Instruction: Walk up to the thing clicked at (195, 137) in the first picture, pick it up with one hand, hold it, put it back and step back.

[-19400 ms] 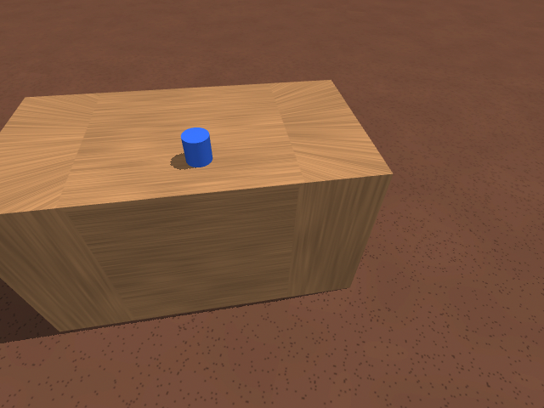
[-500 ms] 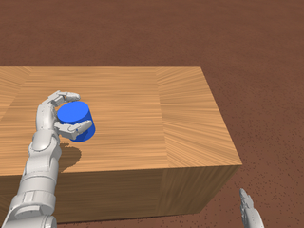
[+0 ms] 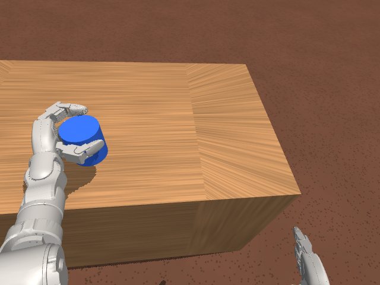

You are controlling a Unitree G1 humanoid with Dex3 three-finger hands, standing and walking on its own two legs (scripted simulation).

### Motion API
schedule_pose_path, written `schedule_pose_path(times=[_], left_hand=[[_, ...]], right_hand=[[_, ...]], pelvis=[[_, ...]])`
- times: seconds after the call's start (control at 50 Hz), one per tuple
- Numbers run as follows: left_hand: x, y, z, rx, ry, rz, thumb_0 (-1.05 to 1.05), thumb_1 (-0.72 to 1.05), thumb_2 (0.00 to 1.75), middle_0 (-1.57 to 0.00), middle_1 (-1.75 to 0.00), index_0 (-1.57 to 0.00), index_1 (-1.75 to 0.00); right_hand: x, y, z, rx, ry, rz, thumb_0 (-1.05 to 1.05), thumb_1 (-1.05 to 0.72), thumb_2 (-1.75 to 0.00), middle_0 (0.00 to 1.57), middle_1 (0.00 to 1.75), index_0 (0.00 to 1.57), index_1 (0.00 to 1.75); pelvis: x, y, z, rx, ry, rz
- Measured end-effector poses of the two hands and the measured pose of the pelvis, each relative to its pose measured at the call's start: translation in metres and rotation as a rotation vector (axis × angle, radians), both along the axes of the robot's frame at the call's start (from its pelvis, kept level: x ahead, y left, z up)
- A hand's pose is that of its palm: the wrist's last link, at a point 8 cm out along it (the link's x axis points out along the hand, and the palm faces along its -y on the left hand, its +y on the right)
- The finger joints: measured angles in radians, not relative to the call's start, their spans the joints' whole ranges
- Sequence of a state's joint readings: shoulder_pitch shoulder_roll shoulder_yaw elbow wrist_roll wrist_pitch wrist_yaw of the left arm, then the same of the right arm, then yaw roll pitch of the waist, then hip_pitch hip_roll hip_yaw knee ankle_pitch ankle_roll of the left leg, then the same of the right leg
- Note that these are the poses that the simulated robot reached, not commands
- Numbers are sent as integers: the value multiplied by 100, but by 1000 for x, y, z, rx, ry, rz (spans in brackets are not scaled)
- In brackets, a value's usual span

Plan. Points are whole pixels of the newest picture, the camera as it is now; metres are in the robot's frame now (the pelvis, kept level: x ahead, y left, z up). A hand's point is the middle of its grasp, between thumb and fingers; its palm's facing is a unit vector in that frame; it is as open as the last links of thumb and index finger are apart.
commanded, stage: crouch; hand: left
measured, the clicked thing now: (85, 141) +0.46 +0.19 +0.05
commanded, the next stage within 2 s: lower in 0.08 s
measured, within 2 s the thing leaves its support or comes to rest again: rests again in 0.86 s
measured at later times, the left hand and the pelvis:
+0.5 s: hand (85, 143) +0.48 +0.21 +0.02, palm faces +0.18 -0.98 -0.02, open 10.5 cm; pelvis +0.00 +0.00 -0.02, yaw -1 degrees
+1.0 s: hand (89, 147) +0.49 +0.21 -0.01, palm faces +0.19 -0.98 -0.02, open 10.5 cm; pelvis -0.01 +0.00 -0.05, yaw -1 degrees
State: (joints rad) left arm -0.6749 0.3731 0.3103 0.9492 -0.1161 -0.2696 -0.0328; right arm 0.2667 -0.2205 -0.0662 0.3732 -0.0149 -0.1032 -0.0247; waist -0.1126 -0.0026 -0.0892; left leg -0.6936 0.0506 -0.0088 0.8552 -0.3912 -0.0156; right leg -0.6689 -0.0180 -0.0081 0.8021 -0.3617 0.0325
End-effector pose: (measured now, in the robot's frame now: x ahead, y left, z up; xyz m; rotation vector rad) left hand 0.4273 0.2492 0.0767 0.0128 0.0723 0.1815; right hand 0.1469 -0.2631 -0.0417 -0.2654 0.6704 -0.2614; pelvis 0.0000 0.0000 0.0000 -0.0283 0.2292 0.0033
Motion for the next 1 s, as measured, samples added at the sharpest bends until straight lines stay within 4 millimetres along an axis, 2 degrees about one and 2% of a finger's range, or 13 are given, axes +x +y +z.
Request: schedule_pose_path(times=[0.16, 0.3, 0.56, 1.0], left_hand=[[9, -1, -15, -4, 15, -6, 1, -52, 108, -65, -103, -74, -108], [14, 0, -25, -13, 9, 3, 1, -52, 108, -66, -103, -74, -108], [20, 5, -63, -2, 24, 2, 1, -52, 109, -66, -103, -74, -108], [30, 7, -89, 3, -1, 8, 1, -52, 109, -66, -103, -75, -107]], right_hand=[[-7, 4, -6, 9, 24, 0, -1, 51, -6, 5, 5, 5, 5], [-4, 5, 0, -11, 8, 17, -1, 50, -6, 5, 5, 5, 5], [-6, 5, -8, -39, 40, 38, 0, 50, -7, 5, 5, 5, 5], [-6, 1, -12, -68, 33, 56, 0, 49, -7, 6, 5, 5, 5]], pelvis=[[-2, 2, -6, -2, 30, -7], [-2, 2, -11, -5, 50, -5], [-4, 1, -27, -17, 109, -5], [-6, -3, -47, -20, 164, -2]])
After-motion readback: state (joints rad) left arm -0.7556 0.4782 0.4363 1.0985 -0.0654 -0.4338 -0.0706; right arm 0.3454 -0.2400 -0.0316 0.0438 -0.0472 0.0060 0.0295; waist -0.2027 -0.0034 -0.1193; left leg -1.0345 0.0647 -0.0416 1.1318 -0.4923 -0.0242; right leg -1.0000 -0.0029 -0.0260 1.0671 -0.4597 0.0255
